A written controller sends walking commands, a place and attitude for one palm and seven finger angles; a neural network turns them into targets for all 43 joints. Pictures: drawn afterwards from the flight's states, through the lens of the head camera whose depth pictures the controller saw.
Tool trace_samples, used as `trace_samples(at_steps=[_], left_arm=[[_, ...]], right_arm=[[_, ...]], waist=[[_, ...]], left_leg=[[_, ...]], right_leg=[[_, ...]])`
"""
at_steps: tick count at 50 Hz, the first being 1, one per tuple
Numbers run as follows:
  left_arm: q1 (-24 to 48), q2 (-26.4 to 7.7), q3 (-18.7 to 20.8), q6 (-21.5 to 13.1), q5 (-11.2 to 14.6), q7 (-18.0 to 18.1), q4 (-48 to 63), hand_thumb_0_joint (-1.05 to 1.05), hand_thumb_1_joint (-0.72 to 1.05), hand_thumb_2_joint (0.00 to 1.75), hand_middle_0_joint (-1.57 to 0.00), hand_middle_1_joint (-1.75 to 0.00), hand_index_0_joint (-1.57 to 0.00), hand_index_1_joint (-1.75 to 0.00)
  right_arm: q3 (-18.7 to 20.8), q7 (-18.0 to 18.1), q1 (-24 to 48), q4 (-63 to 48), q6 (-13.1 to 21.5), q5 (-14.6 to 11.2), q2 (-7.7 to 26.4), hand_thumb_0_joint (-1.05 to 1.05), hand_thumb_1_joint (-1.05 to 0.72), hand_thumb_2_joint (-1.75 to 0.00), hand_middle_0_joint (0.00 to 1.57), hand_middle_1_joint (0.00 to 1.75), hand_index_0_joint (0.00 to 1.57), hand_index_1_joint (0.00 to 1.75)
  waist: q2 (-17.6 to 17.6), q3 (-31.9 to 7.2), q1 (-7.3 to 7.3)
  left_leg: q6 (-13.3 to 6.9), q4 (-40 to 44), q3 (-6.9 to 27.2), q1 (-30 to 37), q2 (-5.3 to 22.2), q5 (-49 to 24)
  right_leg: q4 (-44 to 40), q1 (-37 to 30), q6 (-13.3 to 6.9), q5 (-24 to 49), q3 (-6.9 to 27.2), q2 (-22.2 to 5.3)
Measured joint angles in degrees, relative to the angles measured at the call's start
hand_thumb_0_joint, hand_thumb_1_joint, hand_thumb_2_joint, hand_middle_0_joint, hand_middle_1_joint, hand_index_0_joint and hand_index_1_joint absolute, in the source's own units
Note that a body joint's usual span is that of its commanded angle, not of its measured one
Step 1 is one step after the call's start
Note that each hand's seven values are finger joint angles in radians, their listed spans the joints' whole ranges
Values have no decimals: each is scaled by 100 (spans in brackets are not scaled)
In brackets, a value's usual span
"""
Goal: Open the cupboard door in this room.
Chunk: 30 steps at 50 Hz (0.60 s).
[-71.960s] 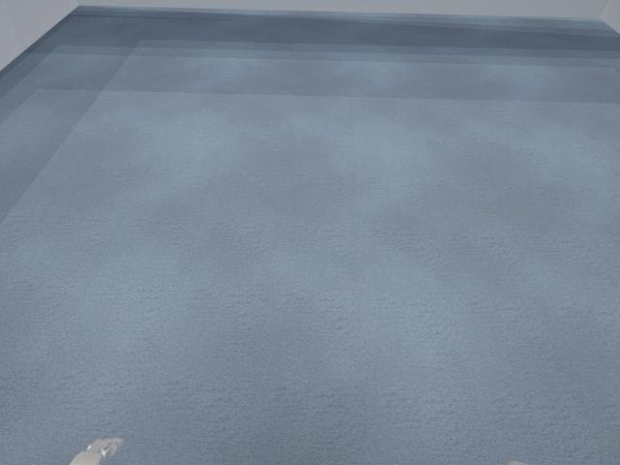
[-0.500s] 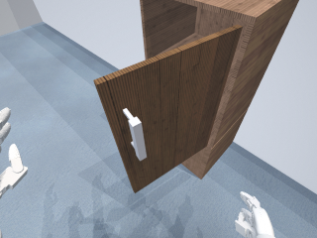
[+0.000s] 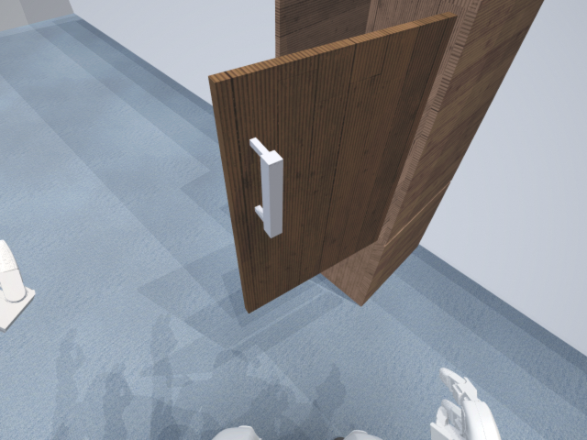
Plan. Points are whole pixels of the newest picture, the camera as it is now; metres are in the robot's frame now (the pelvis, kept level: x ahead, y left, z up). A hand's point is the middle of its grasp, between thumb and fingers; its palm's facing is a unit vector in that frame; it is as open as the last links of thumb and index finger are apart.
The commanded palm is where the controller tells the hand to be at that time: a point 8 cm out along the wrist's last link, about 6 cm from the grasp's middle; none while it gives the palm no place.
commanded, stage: step back with the hand held close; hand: left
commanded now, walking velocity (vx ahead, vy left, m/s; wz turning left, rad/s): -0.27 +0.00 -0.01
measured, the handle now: (265, 189) +0.44 +0.08 +0.10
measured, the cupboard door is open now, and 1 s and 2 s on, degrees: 78 78 78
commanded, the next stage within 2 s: stop stepping back and stand still in 0.42 s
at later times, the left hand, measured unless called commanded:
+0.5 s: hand out of the picture +0.11 +0.28 +0.17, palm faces +0.44 -0.75 -0.49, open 7.4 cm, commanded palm +0.03 +0.32 +0.20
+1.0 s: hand out of the picture +0.00 +0.25 +0.19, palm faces +0.43 -0.78 -0.45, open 7.4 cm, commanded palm -0.05 +0.28 +0.20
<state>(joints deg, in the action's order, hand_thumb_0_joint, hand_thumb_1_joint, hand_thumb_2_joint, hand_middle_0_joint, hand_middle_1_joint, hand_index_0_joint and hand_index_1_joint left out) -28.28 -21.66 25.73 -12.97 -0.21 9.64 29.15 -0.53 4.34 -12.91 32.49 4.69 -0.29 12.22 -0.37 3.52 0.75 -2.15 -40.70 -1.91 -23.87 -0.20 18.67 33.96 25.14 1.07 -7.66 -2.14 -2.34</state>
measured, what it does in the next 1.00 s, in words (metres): walks backwards: right foot, then left foot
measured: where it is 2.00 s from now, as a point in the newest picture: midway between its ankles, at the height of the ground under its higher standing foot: outside the picture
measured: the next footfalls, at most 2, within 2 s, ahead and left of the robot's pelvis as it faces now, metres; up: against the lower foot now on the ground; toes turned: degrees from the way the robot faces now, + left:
right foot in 0.24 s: +0.03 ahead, -0.12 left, +0.00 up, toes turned +8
left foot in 0.48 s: -0.02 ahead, +0.11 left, +0.00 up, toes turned +5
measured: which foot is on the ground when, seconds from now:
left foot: down 0.00-0.30, up 0.32-0.46, down 0.48-0.84, up 0.86-1.00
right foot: down 0.00-0.14, up 0.16-0.22, down 0.24-0.48, up 0.50-0.82, down 0.84-1.00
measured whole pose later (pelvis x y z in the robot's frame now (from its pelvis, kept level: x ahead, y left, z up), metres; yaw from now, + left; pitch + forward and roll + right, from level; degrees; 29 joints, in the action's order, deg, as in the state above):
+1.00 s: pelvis -0.19 -0.01 +0.02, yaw -1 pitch +0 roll +1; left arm -31.9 -23.5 23.7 -11.4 2.2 9.0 26.5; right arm -0.2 4.0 -16.8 39.2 5.1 -0.4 12.8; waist -1.3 -2.6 0.2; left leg -0.3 -42.4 -5.0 -25.5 1.0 16.3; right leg 26.1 4.8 -3.0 -21.3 -0.6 1.8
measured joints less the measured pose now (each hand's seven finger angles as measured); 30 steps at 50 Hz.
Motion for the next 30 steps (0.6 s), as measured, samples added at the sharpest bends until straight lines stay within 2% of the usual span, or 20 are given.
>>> trace_samples(at_steps=[3, 7, 10, 12, 14, 16, 20, 22, 23, 24, 25, 27, 30], left_arm=[[40, -12, -13, -26, 29, 27, 33, 1, 88, 90, -21, -30, -21, -31], [-24, -199, 82, -57, 33, 42, 155, 1, 88, 90, -21, -30, -21, -31], [-69, -419, 222, -128, -33, -6, 188, 1, 88, 90, -21, -30, -21, -31], [-140, -453, 314, -208, -87, -50, 141, 1, 88, 90, -21, -30, -21, -31], [-202, -397, 413, -292, -49, -45, 107, 1, 88, 90, -21, -30, -21, -31], [-167, -188, 337, -337, 40, -30, 46, 1, 88, 90, -21, -30, -21, -31], [-107, -23, -95, -139, 40, -65, 45, 1, 88, 90, -21, -30, -21, -31], [-142, -78, -147, -69, 23, -93, 127, 1, 88, 90, -21, -30, -21, -31], [-162, -132, -135, -48, 28, -98, 184, 1, 88, 90, -21, -30, -21, -31], [-171, -202, -112, -34, 42, -104, 262, 1, 88, 90, -21, -30, -21, -31], [-98, -314, -65, -36, 43, -114, 292, 1, 88, 90, -21, -30, -21, -31], [-39, -502, 70, -62, 101, -147, 281, 1, 88, 90, -21, -30, -21, -31], [-242, -529, 199, -37, 214, -115, 410, 1, 88, 90, -21, -30, -21, -31]], right_arm=[[-6, -5, -16, 56, 10, 8, 12, 1, -91, -90, 20, 30, 20, 30], [22, 9, -65, 18, 43, 1, 10, 1, -91, -90, 20, 30, 20, 30], [96, 7, -166, 24, 131, -3, -32, 1, -91, -90, 20, 30, 20, 30], [132, -20, -247, 97, 184, 14, -66, 1, -91, -90, 20, 30, 20, 30], [142, -55, -218, 169, 261, 43, -79, 1, -91, -90, 20, 30, 20, 30], [159, -102, -6, 309, 293, 50, -52, 1, -91, -90, 20, 30, 20, 30], [196, -133, 241, 489, 159, 42, -79, 1, -91, -90, 20, 30, 20, 30], [148, -105, 342, 431, 84, 45, -120, 1, -91, -90, 20, 30, 20, 30], [124, -80, 392, 363, 71, 42, -115, 1, -91, -90, 20, 30, 20, 30], [121, -54, 429, 256, 80, 37, -76, 1, -91, -90, 20, 30, 20, 30], [162, -27, 514, 202, 96, 33, -99, 1, -91, -90, 20, 30, 20, 30], [213, -41, 649, 147, 155, 50, -196, 1, -91, -90, 20, 30, 20, 30], [178, -149, 635, 105, 376, 63, -302, 1, -91, -90, 20, 30, 20, 30]], waist=[[-21, 17, -55], [-24, 97, -184], [46, 141, -290], [108, -4, -270], [115, -105, -149], [193, 2, -51], [-42, -29, 38], [-221, -80, 10], [-252, -95, -25], [-187, -111, -70], [-227, -30, -106], [-296, 115, -48], [-175, 104, 23]], left_leg=[[6, 20, 29, -114, -16, 19], [-33, 180, 71, -206, -11, -443], [-47, 115, 190, -282, 19, -798], [-79, 23, 211, -418, 94, -704], [-11, 14, 156, -580, 156, -778], [93, 84, 162, -617, 218, -769], [300, -771, 145, -583, -73, 285], [333, -492, 49, -246, -109, 357], [351, -25, 24, 12, -85, 131], [282, 515, 51, 243, -5, -354], [120, 651, 52, 220, -54, -550], [-48, 703, -6, 163, -78, -616], [-66, 993, -27, 173, 100, -814]], right_leg=[[-72, 74, -1, -56, 12, 15], [-35, 178, 45, -317, 124, 123], [604, 65, 87, -341, 260, 351], [929, -246, 62, -836, 334, 551], [582, -529, -96, -1282, 441, 637], [445, -479, -158, -1114, 479, 710], [74, -429, -60, -644, 604, 479], [-126, -359, -7, -455, 670, 362], [-180, -292, 28, -374, 672, 340], [-176, -185, 65, -319, 619, 371], [-36, -68, 97, -330, 616, 332], [844, 167, 77, -1145, 691, 428], [1984, 229, 70, -1782, 481, 628]])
